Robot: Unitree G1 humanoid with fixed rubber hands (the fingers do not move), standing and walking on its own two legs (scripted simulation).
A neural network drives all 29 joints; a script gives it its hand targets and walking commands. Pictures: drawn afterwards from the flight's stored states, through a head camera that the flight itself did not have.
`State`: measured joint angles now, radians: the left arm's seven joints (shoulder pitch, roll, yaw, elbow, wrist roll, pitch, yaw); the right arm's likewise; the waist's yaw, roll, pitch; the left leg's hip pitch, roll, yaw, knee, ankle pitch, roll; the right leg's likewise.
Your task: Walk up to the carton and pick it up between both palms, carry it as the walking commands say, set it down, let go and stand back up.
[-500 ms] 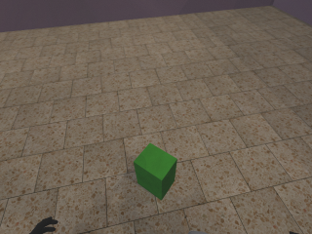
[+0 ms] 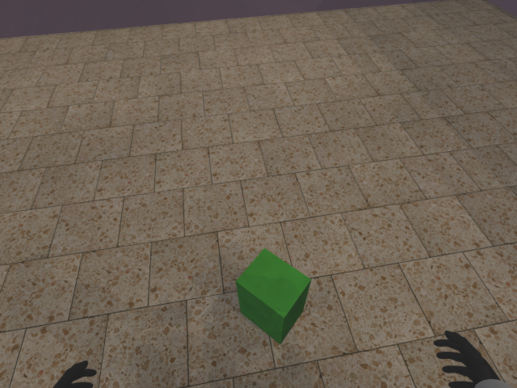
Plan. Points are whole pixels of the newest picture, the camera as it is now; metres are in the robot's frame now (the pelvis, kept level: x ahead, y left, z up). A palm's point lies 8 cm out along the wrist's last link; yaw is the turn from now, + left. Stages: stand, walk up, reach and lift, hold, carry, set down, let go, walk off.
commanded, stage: walk up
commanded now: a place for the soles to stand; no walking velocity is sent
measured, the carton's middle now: (272, 297) +0.50 -0.01 -0.62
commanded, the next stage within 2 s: none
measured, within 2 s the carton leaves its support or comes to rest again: neither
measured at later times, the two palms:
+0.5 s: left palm out of the picture +0.08 +0.31 -0.09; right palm out of the picture +0.08 -0.30 -0.09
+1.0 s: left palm out of the picture +0.22 +0.46 -0.06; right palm out of the picture +0.04 -0.17 -0.09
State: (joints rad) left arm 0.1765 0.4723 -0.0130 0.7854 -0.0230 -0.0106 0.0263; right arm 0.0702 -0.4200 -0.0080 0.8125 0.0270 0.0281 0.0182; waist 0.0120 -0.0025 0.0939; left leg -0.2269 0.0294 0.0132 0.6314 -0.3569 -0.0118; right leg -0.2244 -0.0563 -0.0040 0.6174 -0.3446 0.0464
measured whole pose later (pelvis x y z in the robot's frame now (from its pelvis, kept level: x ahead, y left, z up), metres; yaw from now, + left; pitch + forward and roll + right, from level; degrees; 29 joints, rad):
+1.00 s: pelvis +0.04 +0.15 +0.00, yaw -17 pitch -5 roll -1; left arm 0.36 0.49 0.07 0.68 0.00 -0.01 0.08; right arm 0.28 -0.38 -0.08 0.58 -0.06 0.08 0.08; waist -0.04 0.04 0.09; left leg -0.27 0.06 0.15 0.68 -0.33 0.05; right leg -0.44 0.00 -0.07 1.02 -0.52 -0.02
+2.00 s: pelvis +0.17 +0.26 +0.00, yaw -40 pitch -4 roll +0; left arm 0.14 0.47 0.03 0.79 -0.01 0.03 -0.04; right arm 0.24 -0.45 -0.02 0.73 0.03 0.00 0.01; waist -0.03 -0.02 0.11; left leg -0.27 0.14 0.16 0.63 -0.28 -0.03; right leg -0.25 0.04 0.06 0.64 -0.33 -0.02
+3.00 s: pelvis +0.18 +0.25 +0.02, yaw -44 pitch -2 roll +0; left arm 0.07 0.39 0.02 1.01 -0.01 0.01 -0.01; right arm 0.13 -0.40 -0.04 0.97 0.02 0.00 0.00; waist -0.03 0.00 0.07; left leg -0.16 0.08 0.09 0.42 -0.22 -0.04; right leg -0.15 0.07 0.14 0.42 -0.23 -0.02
